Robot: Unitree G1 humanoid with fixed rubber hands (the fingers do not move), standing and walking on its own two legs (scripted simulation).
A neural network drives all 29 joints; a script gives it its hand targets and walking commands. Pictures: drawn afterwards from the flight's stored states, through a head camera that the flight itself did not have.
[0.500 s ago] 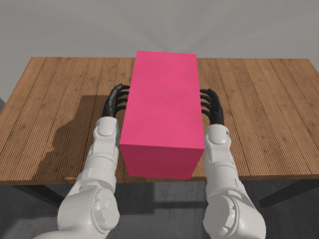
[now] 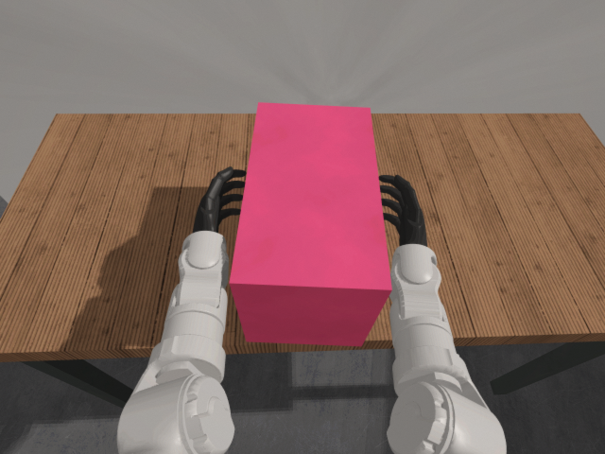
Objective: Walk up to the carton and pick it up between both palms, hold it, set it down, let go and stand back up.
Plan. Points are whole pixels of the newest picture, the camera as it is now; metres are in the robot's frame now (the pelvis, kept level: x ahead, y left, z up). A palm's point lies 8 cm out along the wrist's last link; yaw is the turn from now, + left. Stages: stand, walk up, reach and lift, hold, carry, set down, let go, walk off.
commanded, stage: reach and lift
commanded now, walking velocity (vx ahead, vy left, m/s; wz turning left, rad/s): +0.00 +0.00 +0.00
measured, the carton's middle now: (309, 222) +0.45 -0.05 +0.01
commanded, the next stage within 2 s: none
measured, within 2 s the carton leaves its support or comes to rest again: leaves its support in 1.48 s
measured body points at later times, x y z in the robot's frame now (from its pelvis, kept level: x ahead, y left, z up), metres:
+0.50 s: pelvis +0.00 +0.00 +0.00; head +0.07 +0.00 +0.44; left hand +0.43 +0.09 +0.05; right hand +0.39 -0.18 +0.06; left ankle -0.02 +0.10 -0.75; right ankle -0.02 -0.09 -0.75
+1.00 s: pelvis +0.00 +0.00 +0.00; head +0.07 +0.00 +0.44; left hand +0.43 +0.09 +0.05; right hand +0.39 -0.18 +0.06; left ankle -0.02 +0.11 -0.75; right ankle -0.02 -0.09 -0.75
